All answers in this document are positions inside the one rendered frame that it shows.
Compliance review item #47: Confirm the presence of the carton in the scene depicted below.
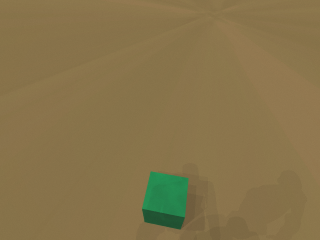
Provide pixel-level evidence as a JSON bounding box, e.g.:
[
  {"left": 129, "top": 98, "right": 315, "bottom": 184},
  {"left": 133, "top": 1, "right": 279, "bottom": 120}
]
[{"left": 142, "top": 171, "right": 189, "bottom": 230}]

